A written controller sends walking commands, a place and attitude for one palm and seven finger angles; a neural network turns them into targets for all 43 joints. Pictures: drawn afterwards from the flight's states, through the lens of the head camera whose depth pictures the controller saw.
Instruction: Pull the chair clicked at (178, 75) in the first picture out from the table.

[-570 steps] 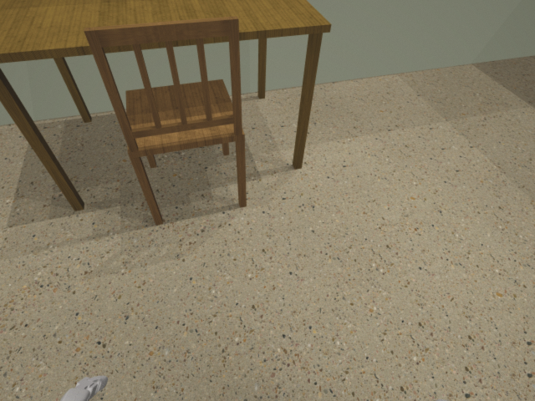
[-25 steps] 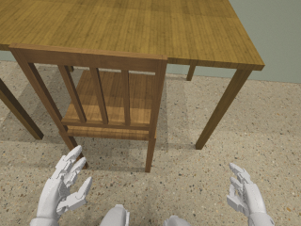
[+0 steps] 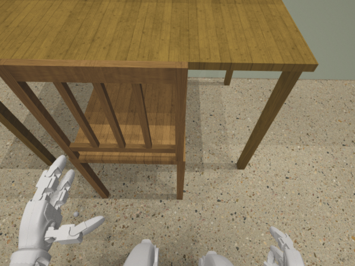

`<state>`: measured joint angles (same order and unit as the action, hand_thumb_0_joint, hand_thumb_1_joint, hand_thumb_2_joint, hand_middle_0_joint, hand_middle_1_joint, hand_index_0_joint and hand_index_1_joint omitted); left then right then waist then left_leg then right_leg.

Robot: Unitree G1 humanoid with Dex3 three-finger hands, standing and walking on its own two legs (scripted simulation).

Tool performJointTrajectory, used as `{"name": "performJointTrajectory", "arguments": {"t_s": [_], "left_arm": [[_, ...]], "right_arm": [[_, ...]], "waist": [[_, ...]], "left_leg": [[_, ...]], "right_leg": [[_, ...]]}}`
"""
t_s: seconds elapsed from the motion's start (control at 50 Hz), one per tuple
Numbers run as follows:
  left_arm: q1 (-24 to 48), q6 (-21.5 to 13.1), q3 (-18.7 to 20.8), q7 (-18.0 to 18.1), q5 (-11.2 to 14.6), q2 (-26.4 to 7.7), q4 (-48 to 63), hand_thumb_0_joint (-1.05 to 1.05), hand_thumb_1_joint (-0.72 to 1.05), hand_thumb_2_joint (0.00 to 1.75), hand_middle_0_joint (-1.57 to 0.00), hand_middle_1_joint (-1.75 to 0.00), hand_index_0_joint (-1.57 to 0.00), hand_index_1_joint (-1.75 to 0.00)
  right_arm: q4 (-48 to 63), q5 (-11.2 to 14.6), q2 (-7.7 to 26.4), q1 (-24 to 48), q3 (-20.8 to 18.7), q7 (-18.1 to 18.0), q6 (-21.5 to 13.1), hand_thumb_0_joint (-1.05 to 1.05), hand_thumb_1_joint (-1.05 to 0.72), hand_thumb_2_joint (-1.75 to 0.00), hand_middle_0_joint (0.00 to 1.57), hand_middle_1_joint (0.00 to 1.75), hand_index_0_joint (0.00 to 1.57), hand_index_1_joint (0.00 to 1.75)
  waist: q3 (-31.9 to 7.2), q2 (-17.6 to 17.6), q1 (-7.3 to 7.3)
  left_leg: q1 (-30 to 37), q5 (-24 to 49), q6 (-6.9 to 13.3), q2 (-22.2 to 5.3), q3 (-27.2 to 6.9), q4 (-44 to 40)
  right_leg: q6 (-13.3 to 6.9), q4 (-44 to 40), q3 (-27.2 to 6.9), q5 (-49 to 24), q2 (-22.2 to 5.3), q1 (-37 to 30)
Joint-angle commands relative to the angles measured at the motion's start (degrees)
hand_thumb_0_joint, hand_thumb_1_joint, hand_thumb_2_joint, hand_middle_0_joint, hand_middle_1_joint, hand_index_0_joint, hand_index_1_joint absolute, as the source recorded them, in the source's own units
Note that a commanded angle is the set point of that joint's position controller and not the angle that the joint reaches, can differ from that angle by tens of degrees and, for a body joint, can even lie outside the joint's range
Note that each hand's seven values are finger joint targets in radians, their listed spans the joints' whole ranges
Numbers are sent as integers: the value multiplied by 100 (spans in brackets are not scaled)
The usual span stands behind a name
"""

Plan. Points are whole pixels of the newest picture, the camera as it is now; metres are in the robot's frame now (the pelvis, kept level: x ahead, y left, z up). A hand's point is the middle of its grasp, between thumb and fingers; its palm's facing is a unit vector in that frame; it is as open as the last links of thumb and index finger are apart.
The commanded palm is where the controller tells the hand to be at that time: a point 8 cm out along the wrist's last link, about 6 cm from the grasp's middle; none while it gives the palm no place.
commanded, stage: raise the hand toward the chair's back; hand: left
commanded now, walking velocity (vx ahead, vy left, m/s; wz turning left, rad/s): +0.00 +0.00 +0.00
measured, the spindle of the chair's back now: (112, 119) +0.49 +0.22 -0.01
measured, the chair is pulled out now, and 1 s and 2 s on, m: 0.00 0.00 0.00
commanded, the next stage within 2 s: aim the fingers beside a spindle in 1.18 s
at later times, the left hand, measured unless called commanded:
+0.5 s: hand (65, 213) +0.22 +0.24 +0.03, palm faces +0.01 -1.00 -0.02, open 16.8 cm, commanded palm +0.20 +0.30 +0.05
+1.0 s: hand (55, 198) +0.24 +0.25 +0.05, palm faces +0.04 -1.00 -0.05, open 16.9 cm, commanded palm +0.22 +0.31 +0.05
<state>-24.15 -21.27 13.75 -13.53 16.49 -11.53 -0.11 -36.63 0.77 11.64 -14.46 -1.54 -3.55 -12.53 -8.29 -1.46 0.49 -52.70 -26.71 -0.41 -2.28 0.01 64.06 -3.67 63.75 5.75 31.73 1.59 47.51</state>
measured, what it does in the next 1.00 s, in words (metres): stands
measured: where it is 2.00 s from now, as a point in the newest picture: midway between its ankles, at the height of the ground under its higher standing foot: outside the picture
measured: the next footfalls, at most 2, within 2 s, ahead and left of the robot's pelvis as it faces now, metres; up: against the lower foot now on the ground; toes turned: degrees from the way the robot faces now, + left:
none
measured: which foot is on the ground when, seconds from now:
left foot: down 0.00-1.00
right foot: down 0.00-1.00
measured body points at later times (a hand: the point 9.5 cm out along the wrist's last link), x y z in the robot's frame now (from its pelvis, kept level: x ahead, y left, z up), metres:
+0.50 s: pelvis -0.01 +0.04 +0.00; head +0.05 +0.06 +0.45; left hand +0.21 +0.29 +0.03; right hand +0.19 -0.18 -0.07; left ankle +0.04 +0.12 -0.65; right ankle +0.00 -0.08 -0.65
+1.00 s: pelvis +0.00 +0.05 +0.01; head +0.06 +0.07 +0.45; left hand +0.23 +0.31 +0.06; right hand +0.17 -0.20 -0.06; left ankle +0.04 +0.12 -0.65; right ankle +0.00 -0.08 -0.65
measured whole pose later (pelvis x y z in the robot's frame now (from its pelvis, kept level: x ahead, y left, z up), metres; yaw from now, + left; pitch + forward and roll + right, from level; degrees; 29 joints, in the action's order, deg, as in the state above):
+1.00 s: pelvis +0.00 +0.05 +0.01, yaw +0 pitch +14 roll -4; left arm -17.0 -22.1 11.9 -12.6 14.7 -15.3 -3.0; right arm -32.7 0.5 14.3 -13.7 1.5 -2.5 -12.1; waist -7.2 -1.3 1.5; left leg -51.1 -26.1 3.3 -0.6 0.2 63.0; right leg 0.0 59.3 5.6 29.4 0.2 44.0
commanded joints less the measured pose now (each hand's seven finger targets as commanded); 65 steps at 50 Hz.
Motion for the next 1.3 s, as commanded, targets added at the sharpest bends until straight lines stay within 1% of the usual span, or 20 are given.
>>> {"name": "performJointTrajectory", "arguments": {"t_s": [0.0, 0.04, 0.08, 0.14, 0.18, 0.24, 0.28, 0.32, 0.38, 0.48, 0.56, 0.64, 0.74, 0.8, 0.9, 0.94, 0.98, 1.1, 1.2, 1.28], "left_arm": [[418, -859, -135, -168, -163, -538, 334, 0, -20, 43, -9, -13, -9, -13], [451, -904, -139, -410, -44, -668, 364, 0, -24, 41, -9, -12, -9, -12], [568, -884, 30, -525, 80, -919, 770, 0, -29, 39, -8, -11, -8, -11], [490, -831, 380, -327, 142, -1187, 1459, 0, -36, 36, -7, -10, -7, -10], [410, -771, 491, -57, 116, -1200, 1583, 0, -41, 34, -7, -9, -7, -9], [387, -654, 259, 213, 1, -864, 1211, 0, -48, 31, -6, -8, -6, -8], [368, -468, 47, 220, -121, -687, 671, 0, -50, 30, -6, -8, -6, -8], [567, -352, -163, 77, -182, -671, 492, 0, -50, 30, -6, -8, -6, -8], [831, -224, -159, -142, -159, -842, 523, 0, -50, 30, -6, -8, -6, -8], [1186, -450, 275, -43, -36, -1280, 1423, 0, -50, 30, -6, -8, -6, -8], [1163, -564, 169, 149, -106, -1073, 1188, 0, -50, 30, -6, -8, -6, -8], [1185, -306, 26, 15, -178, -1002, 603, 0, -50, 30, -6, -8, -6, -8], [1055, -24, 125, -231, 3, -1081, 738, 0, -50, 30, -6, -8, -6, -8], [1082, -196, 304, -72, 19, -1245, 1135, 0, -50, 30, -6, -8, -6, -8], [1148, -498, 236, 180, -138, -1131, 858, 0, -50, 30, -6, -8, -6, -8], [1153, -511, 190, 148, -166, -1096, 732, 0, -50, 30, -6, -8, -6, -8], [991, -390, 155, 60, -191, -1090, 533, 0, -50, 30, -6, -8, -6, -8], [1040, -279, 247, -79, -3, -1188, 1039, 0, -50, 30, -6, -8, -6, -8], [1180, -443, 249, 103, -74, -1110, 788, 0, -50, 30, -6, -8, -6, -8], [1127, -401, 143, -14, -124, -1038, 418, 0, -50, 30, -6, -8, -6, -8]], "right_arm": [[784, -1, 772, 576, -241, 0, -391, 0, -90, -90, 20, 30, 20, 30], [882, 46, 901, 528, -246, -46, -465, 0, -90, -90, 20, 30, 20, 30], [968, 72, 964, 517, -256, -100, -537, 0, -90, -90, 20, 30, 20, 30], [1059, 56, 909, 506, -256, -115, -558, 0, -90, -90, 20, 30, 20, 30], [1004, 37, 856, 548, -251, -98, -515, 0, -90, -90, 20, 30, 20, 30], [1007, 26, 817, 617, -217, -44, -404, 0, -90, -90, 20, 30, 20, 30], [1040, 29, 858, 627, -186, -19, -293, 0, -90, -90, 20, 30, 20, 30], [1129, 51, 943, 608, -138, -11, -241, 0, -90, -90, 20, 30, 20, 30], [1277, 70, 1021, 553, -81, -46, -200, 0, -90, -90, 20, 30, 20, 30], [1343, 9, 992, 499, -17, -72, -265, 0, -90, -90, 20, 30, 20, 30], [1246, -12, 952, 486, 12, -13, -271, 0, -90, -90, 20, 30, 20, 30], [1248, 19, 1067, 474, 13, 4, -200, 0, -90, -90, 20, 30, 20, 30], [1379, 76, 1119, 418, -29, -37, -195, 0, -90, -90, 20, 30, 20, 30], [1335, 36, 1081, 381, -34, -19, -245, 0, -90, -90, 20, 30, 20, 30], [1197, -16, 1062, 369, -44, 60, -245, 0, -90, -90, 20, 30, 20, 30], [1194, -24, 1082, 367, -49, 81, -239, 0, -90, -90, 20, 30, 20, 30], [1231, 7, 1112, 355, -66, 84, -192, 0, -90, -90, 20, 30, 20, 30], [1332, 44, 1080, 367, -68, 26, -184, 0, -90, -90, 20, 30, 20, 30], [1223, 8, 1024, 385, -37, 32, -185, 0, -90, -90, 20, 30, 20, 30], [1217, 26, 1052, 385, -50, 36, -173, 0, -90, -90, 20, 30, 20, 30]], "waist": [[-566, 408, 219], [-839, 199, 157], [-1388, -17, 51], [-2051, -444, -165], [-2010, -541, -199], [-1424, -334, -62], [-914, -117, 54], [-679, -95, 123], [-772, -19, 138], [-1495, -579, -40], [-1139, -691, 36], [-845, -530, 107], [-1244, -230, 26], [-1453, -434, -28], [-989, -536, 65], [-1016, -599, 63], [-1065, -420, 84], [-1428, -380, 31], [-1047, -321, 98], [-1005, -250, 121]], "left_leg": [[387, 1050, 240, 137, -198, -273], [503, 871, 254, 153, -180, -334], [862, 1069, 278, 142, -189, -413], [1538, 1541, 263, 137, -221, -654], [1763, 1737, 238, 115, -290, -758], [1632, 1526, 197, 95, -350, -854], [1389, 1076, 194, 65, -409, -965], [1208, 684, 190, 75, -425, -1014], [1236, 461, 214, 83, -448, -1097], [1909, 988, 153, 56, -568, -1171], [1960, 905, 67, -2, -732, -1273], [1721, 391, 56, 0, -806, -1426], [1917, 808, 101, 31, -702, -1460], [2128, 1280, 61, 19, -682, -1379], [1934, 1185, 13, -18, -707, -1306], [1884, 1083, 2, -4, -707, -1303], [1846, 1015, 43, -13, -685, -1305], [2002, 1421, 115, 54, -522, -1227], [1767, 1213, 113, 57, -522, -1159], [1600, 1122, 153, 87, -436, -1064]], "right_leg": [[370, -1020, -699, -1494, -234, -126], [302, -1108, -710, -976, -229, -162], [278, -1084, -692, -1129, -211, -407], [223, -939, -430, -1553, -170, -660], [201, -903, -293, -1631, -125, -589], [222, -928, -162, -1425, -119, -292], [231, -1017, -100, -1030, -91, -39], [235, -1091, -125, -763, -92, 51], [228, -1207, -168, -608, -80, -107], [179, -1098, -142, -890, -69, -310], [178, -1032, -58, -813, -77, -12], [200, -1086, -31, -605, -81, 61], [215, -1270, -46, -860, -66, -392], [201, -1219, -62, -1049, -62, -436], [188, -1089, -40, -937, -67, -64], [180, -1059, -44, -906, -90, -54], [196, -1107, -54, -893, -67, -107], [208, -1241, -124, -1264, -71, -546], [210, -1185, -109, -1116, -64, -287], [208, -1203, -174, -1143, -73, -298]]}}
